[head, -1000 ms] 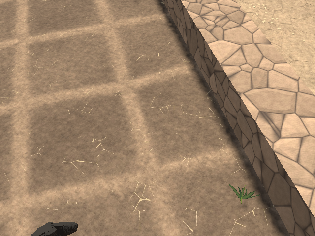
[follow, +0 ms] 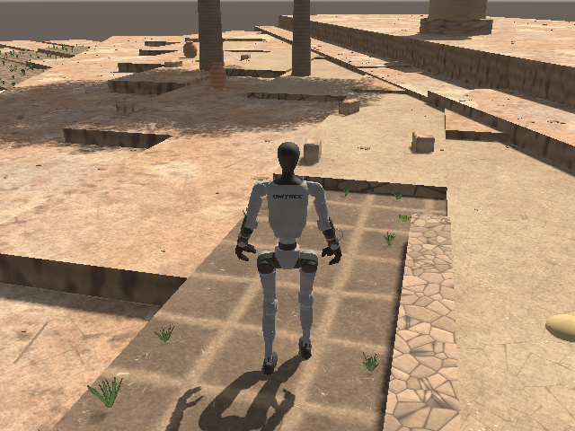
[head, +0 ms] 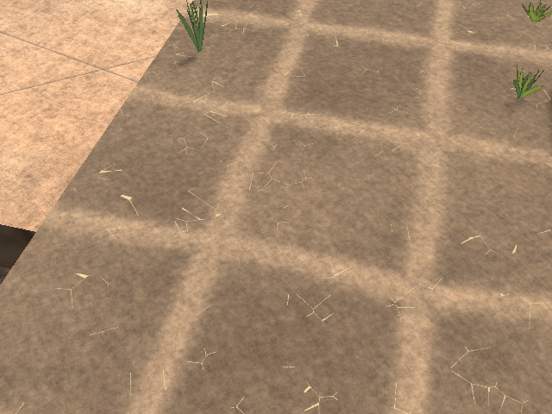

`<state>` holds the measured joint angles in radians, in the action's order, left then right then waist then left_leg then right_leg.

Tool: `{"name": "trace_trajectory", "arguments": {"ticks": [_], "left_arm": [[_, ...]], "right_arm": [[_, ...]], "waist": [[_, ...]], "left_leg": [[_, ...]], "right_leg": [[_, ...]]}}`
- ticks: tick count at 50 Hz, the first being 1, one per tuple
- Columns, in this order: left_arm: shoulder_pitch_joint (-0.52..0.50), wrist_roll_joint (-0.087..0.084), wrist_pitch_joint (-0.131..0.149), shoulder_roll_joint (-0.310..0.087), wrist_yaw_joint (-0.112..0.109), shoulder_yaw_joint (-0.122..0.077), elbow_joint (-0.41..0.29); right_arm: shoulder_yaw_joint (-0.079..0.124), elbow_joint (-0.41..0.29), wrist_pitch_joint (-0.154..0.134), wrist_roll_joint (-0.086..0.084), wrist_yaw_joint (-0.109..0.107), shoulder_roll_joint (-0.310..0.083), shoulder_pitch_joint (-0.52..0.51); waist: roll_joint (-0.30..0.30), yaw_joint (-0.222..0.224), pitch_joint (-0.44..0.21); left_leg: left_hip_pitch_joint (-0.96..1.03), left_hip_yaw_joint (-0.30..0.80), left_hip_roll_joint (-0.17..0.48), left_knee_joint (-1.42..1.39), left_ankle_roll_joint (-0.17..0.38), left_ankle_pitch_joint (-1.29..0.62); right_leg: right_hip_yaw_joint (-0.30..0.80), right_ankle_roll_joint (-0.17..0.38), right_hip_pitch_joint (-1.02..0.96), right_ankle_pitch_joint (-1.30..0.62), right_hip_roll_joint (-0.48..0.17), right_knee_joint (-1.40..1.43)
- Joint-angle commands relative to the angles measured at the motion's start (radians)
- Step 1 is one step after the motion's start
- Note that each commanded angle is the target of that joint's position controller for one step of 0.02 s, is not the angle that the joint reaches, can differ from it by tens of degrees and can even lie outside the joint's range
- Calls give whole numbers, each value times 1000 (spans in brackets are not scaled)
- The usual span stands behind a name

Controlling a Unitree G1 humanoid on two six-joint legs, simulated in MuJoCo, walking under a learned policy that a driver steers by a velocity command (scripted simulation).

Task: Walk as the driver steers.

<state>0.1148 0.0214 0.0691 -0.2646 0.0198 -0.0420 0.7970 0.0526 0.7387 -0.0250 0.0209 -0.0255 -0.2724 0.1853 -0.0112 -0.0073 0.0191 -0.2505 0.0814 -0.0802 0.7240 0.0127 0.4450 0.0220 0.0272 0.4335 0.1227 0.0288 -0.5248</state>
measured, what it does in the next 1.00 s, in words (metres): steps on the spot, turning right: left foot, then right foot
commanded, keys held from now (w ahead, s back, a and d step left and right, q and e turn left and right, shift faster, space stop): e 0.56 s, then no key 0.28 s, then w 0.16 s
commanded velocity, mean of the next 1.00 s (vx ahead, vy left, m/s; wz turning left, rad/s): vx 0.04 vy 0.00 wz -0.36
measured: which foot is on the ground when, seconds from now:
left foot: up 0.00-0.26, down 0.28-0.70, up 0.72-1.00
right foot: down 0.00-0.28, up 0.30-0.68, down 0.70-1.00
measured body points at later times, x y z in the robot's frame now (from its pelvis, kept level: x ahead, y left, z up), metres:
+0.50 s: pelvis +0.02 +0.03 +0.02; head +0.05 +0.05 +0.47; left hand +0.23 +0.28 -0.10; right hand +0.06 -0.27 -0.08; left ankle +0.04 +0.14 -0.73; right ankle -0.02 -0.11 -0.65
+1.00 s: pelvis +0.01 -0.02 +0.02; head +0.02 -0.03 +0.47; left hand +0.26 +0.16 -0.08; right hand -0.01 -0.32 -0.10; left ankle +0.07 +0.12 -0.69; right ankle -0.03 -0.10 -0.73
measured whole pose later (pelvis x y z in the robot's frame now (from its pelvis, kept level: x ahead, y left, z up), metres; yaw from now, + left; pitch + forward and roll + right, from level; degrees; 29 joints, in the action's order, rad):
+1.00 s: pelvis +0.01 -0.02 +0.02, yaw -25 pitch +1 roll +0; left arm 0.17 -0.01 0.00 -0.25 -0.01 -0.04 0.74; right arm 0.07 0.80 0.00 -0.01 -0.02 -0.31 0.23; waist -0.02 0.00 0.00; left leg -0.38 0.00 0.06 0.79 -0.05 0.40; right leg 0.01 0.05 0.21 0.22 0.03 -0.40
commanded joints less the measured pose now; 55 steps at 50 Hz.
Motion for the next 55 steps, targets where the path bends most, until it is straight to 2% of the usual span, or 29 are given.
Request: {"name": "trace_trajectory", "arguments": {"ticks": [1, 3, 5, 7, 10, 13, 14, 15, 16, 17, 19, 20, 25, 28, 31, 34, 35, 36, 37, 38, 39, 40, 41, 42, 43, 45, 47, 52, 55], "left_arm": [[84, -19, -11, -163, 2, -37, -51], [30, -26, -23, -217, -7, -57, -77], [-20, -30, -50, -193, -24, -59, -93], [-21, -29, -71, -181, -38, -64, -100], [-2, -36, -85, -193, -46, -77, -106], [-18, -48, -104, -189, -56, -79, -122], [-1, -48, -106, -166, -60, -73, -125], [-19, -44, -100, -116, -57, -61, -154], [-13, -37, -84, -149, -52, -74, -168], [31, -33, -81, -202, -49, -94, -139], [117, -34, -102, -188, -55, -100, -82], [120, -32, -111, -168, -55, -94, -81], [-12, -47, -113, -115, -35, -63, -174], [-29, -44, -114, -102, -16, -51, -209], [-14, -41, -119, -116, -9, -54, -217], [71, -36, -120, -115, -5, -61, -187], [97, -34, -120, -152, -12, -69, -182], [129, -23, -120, -246, -31, -84, -197], [95, -1, -107, -223, -28, -69, -205], [93, 9, -89, -184, -19, -58, -199], [50, 7, -75, -164, -17, -50, -183], [8, -2, -70, -168, -17, -52, -180], [-20, -15, -66, -159, -19, -47, -177], [-32, -14, -66, -147, -23, -41, -170], [-19, -15, -66, -129, -26, -36, -157], [30, -27, -67, -144, -30, -43, -128], [57, -28, -63, -170, -36, -50, -111], [74, -38, -40, -193, -32, -57, -91], [47, -53, -44, -187, -22, -54, -89]], "right_arm": [[39, -61, 29, -18, -14, -142, 58], [46, -66, 58, -23, -18, -141, 18], [39, -60, 59, -24, -24, -101, 15], [33, -48, 49, -27, -24, -70, 24], [36, -41, 35, -30, -16, -77, 35], [45, -18, 22, -28, 1, -90, 95], [58, -17, 20, -17, -1, -134, 121], [80, -25, 25, 14, -7, -229, 126], [81, -49, 19, 50, -2, -240, 53], [60, -84, 8, 47, -10, -176, -24], [44, -100, -2, 3, -18, -123, -101], [39, -96, -3, -8, -20, -116, -93], [51, -66, 21, -5, -35, -151, 32], [68, -71, 30, -11, -27, -195, 24], [74, -63, 31, -26, -8, -212, 22], [65, -48, 26, -57, 1, -193, -7], [51, -24, 17, -47, 5, -154, 45], [19, -51, 7, 14, 16, -73, 59], [21, -72, 8, 10, 11, -81, 12], [41, -66, 16, -12, 4, -155, -26], [47, -58, 24, -26, 1, -158, -32], [50, -35, 34, -25, -8, -153, -11], [54, -26, 44, -16, -16, -161, 2], [53, -17, 47, -14, -17, -152, 21], [48, -5, 46, -15, -14, -137, 53], [37, -7, 34, -26, -4, -116, 24], [34, -29, 16, -34, 1, -122, -40], [26, -15, -34, -38, 24, -115, -37], [25, 28, -52, -39, 36, -100, 52]], "waist": [[172, 25, -208], [109, 17, -136], [131, -1, -105], [172, 2, -122], [198, 11, -151], [188, -27, -135], [134, -30, -131], [-110, -17, -91], [-263, -2, -58], [-177, 29, -54], [-100, 63, -46], [-101, 50, -35], [-144, -38, -46], [-162, -48, -65], [-176, -44, -73], [-153, 17, -82], [-80, 18, -113], [190, -8, -195], [262, 16, -196], [169, 53, -183], [163, 29, -136], [148, 13, -108], [156, 3, -85], [151, -12, -86], [142, -18, -114], [170, 24, -90], [185, 51, -30], [145, 47, 5], [107, -15, -4]], "left_leg": [[-257, 28, 23, 348, -55, 258], [-295, 36, 45, 377, -60, 155], [-233, 9, 47, 223, -66, 80], [-147, -20, 22, 101, -72, 24], [-68, -17, 13, -51, -63, -63], [74, -44, 17, -283, -16, -205], [160, 23, 113, -351, 23, -197], [185, 278, 336, -448, 133, -123], [56, 452, 489, -503, 244, -239], [35, 382, 460, -483, 246, -321], [74, 191, 349, -430, 159, -406], [89, 144, 341, -414, 160, -496], [243, 41, 347, -394, 200, -619], [222, -3, 374, -387, 207, -642], [178, -19, 380, -360, 207, -678], [127, -51, 352, -256, 144, -635], [36, -100, 312, -179, 73, -529], [-180, -188, 222, 61, -32, -98], [-295, -126, 141, 214, -85, 239], [-282, -62, 162, 314, -95, 238], [-287, -46, 168, 337, -93, 184], [-293, -42, 168, 325, -96, 129], [-277, -37, 166, 324, -105, 75], [-234, -41, 155, 328, -113, 31], [-207, -51, 154, 290, -114, -17], [-230, -83, 147, 190, -101, -63], [-271, -80, 146, 107, -76, -54], [-186, -96, 139, -78, -15, -62], [26, -142, 102, -243, 23, -201]], "right_leg": [[544, 302, -403, -366, -353, 160], [484, 237, -299, -136, -302, 203], [400, 175, -211, 16, -215, 236], [360, 157, -173, 48, -166, 242], [396, 157, -175, 92, -168, 247], [399, 109, -93, 205, -129, 219], [360, 62, -1, 289, -86, 151], [194, 5, 189, 391, 42, -83], [111, -31, 221, 464, 70, -332], [148, -46, 192, 417, 34, -496], [124, -75, 207, 308, 29, -619], [116, -93, 227, 283, 22, -674], [35, -148, 257, 234, -34, -502], [-18, -137, 138, 266, -60, -357], [-67, -102, 4, 277, -32, -214], [-89, -26, -196, 41, 0, 124], [-15, 4, -355, -131, -40, 195], [271, 84, -572, -579, -288, 130], [382, 291, -483, -694, -441, 118], [336, 321, -409, -577, -400, 149], [261, 269, -373, -475, -330, 158], [219, 224, -348, -387, -284, 167], [198, 208, -312, -391, -271, 173], [174, 206, -273, -414, -254, 176], [158, 201, -273, -279, -235, 199], [196, 200, -295, 142, -222, 277], [279, 206, -304, 344, -253, 335], [302, 206, -278, 371, -277, 358], [251, 180, -161, 379, -240, 308]]}}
